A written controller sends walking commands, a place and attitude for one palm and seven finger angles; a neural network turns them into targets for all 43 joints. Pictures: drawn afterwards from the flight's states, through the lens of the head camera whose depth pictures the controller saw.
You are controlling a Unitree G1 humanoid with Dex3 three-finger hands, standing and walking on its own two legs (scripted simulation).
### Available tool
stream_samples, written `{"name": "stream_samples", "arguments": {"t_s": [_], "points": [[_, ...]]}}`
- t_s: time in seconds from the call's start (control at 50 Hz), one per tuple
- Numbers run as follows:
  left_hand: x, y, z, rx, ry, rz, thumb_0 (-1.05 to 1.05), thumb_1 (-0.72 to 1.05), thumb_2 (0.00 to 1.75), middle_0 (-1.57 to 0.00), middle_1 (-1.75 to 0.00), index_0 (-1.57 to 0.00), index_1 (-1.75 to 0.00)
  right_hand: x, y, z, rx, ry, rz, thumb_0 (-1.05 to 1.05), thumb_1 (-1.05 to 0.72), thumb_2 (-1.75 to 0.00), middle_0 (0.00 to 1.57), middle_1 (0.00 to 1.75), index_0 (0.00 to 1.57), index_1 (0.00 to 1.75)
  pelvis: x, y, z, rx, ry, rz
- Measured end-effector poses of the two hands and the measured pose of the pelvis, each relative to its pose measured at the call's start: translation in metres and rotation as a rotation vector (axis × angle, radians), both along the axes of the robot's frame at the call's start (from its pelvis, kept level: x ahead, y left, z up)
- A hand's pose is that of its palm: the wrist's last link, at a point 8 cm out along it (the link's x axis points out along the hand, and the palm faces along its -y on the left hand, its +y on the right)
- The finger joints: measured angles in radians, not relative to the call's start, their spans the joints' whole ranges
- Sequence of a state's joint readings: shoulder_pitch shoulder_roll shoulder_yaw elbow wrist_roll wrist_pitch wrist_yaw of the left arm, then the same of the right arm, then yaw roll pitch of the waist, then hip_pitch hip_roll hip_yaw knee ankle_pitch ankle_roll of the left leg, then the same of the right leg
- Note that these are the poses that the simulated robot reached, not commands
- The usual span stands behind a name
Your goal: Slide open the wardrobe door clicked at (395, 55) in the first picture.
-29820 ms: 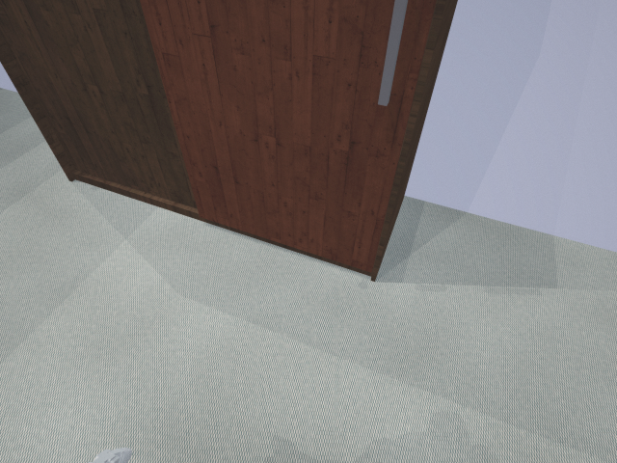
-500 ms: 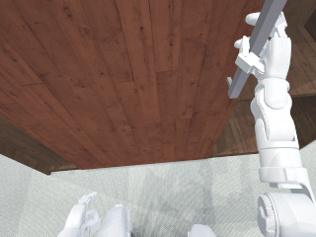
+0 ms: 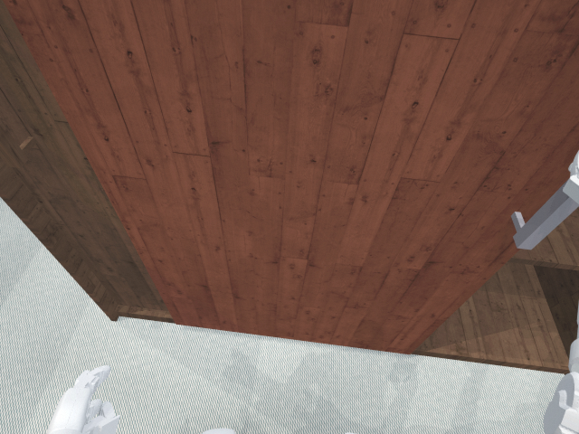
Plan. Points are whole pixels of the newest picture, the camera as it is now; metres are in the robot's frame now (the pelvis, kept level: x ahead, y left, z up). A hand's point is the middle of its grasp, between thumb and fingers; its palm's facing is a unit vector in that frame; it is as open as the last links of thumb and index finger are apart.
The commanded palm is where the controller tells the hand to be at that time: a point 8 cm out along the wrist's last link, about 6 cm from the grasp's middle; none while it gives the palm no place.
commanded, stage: stop walking and hold the door there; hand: right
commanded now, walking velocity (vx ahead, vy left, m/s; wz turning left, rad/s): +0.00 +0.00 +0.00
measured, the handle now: out of the picture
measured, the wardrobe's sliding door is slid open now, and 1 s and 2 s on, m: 0.55 0.55 0.55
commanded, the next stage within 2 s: none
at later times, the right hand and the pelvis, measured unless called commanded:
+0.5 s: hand out of the picture +0.41 -0.30 +0.18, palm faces +0.37 +0.91 -0.19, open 6.1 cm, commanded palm +0.37 -0.34 +0.15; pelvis -0.06 -0.05 +0.00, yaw +6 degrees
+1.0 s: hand out of the picture +0.41 -0.30 +0.18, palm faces +0.36 +0.91 -0.18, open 6.2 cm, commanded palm +0.37 -0.35 +0.15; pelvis -0.07 -0.05 +0.00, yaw +7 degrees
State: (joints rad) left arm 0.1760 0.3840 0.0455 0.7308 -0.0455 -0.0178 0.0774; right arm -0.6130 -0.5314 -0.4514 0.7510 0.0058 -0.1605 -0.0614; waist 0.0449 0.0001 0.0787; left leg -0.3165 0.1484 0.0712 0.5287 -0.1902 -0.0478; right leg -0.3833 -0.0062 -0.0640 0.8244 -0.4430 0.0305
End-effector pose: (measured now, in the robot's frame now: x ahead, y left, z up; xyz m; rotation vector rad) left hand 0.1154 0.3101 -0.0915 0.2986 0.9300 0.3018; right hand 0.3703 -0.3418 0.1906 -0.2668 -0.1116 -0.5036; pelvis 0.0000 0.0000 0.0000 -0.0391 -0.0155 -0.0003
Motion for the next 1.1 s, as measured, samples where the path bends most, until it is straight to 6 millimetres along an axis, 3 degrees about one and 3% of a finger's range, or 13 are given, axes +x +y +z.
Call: {"name": "stream_samples", "arguments": {"t_s": [0.08,0.18,0.28,0.4,0.56,0.72,0.86,0.98,1.1], "points": [[-0.026,-0.007,0.009,0.059,-0.013,0.042,0.01,0.9,0.89,-0.2,-0.3,-0.2,-0.3,0.002,-0.005,-0.004,0.011,-0.052,0.064,-0.1,-0.59,-0.82,0.46,1.4,0.35,1.36,-0.008,-0.017,-0.008,0.041,0.0,0.011],[-0.06,-0.043,0.012,0.011,-0.008,0.088,0.01,0.9,0.9,-0.2,-0.3,-0.2,-0.3,0.002,-0.005,-0.005,0.029,-0.061,0.105,-0.09,-0.63,-0.79,0.46,1.4,0.31,1.35,-0.022,-0.029,-0.002,0.057,0.002,0.059],[-0.09,-0.081,-0.006,-0.089,0.04,0.071,0.01,0.9,0.89,-0.2,-0.3,-0.2,-0.3,0.0,-0.003,-0.003,0.037,-0.031,0.103,-0.08,-0.66,-0.76,0.46,1.4,0.28,1.36,-0.035,-0.032,-0.001,0.066,0.027,0.081],[-0.122,-0.099,-0.029,-0.145,0.1,0.088,0.01,0.9,0.89,-0.21,-0.3,-0.2,-0.31,-0.001,-0.002,0.0,0.006,0.015,0.096,-0.09,-0.68,-0.75,0.46,1.4,0.25,1.36,-0.054,-0.042,-0.005,0.075,0.024,0.093],[-0.149,-0.096,-0.014,-0.055,0.096,0.129,0.01,0.9,0.89,-0.21,-0.3,-0.2,-0.31,-0.001,-0.003,0.0,0.066,0.023,0.15,-0.06,-0.7,-0.75,0.44,1.39,0.27,1.37,-0.068,-0.058,-0.004,0.06,0.012,0.117],[-0.168,-0.084,-0.006,-0.019,0.089,0.132,0.01,0.9,0.89,-0.21,-0.3,-0.2,-0.3,-0.002,-0.002,0.001,0.074,0.04,0.151,-0.06,-0.71,-0.76,0.4,1.37,0.24,1.34,-0.083,-0.056,-0.003,0.074,0.025,0.124],[-0.185,-0.075,-0.01,-0.016,0.13,0.171,0.01,0.9,0.89,-0.21,-0.3,-0.2,-0.3,-0.002,-0.001,0.002,0.076,0.054,0.14,-0.05,-0.72,-0.77,0.39,1.36,0.23,1.35,-0.08,-0.052,-0.002,0.069,0.031,0.131],[-0.184,-0.072,-0.012,-0.025,0.142,0.185,0.01,0.9,0.89,-0.21,-0.3,-0.2,-0.3,-0.002,-0.001,0.002,0.076,0.058,0.135,-0.05,-0.71,-0.78,0.39,1.35,0.24,1.37,-0.073,-0.048,-0.002,0.065,0.033,0.132],[-0.17,-0.071,-0.017,-0.028,0.146,0.179,0.01,0.9,0.89,-0.21,-0.3,-0.2,-0.3,-0.001,-0.003,0.002,0.058,0.067,0.155,-0.07,-0.69,-0.8,0.41,1.36,0.27,1.38,-0.062,-0.056,-0.004,0.067,0.027,0.109]]}}
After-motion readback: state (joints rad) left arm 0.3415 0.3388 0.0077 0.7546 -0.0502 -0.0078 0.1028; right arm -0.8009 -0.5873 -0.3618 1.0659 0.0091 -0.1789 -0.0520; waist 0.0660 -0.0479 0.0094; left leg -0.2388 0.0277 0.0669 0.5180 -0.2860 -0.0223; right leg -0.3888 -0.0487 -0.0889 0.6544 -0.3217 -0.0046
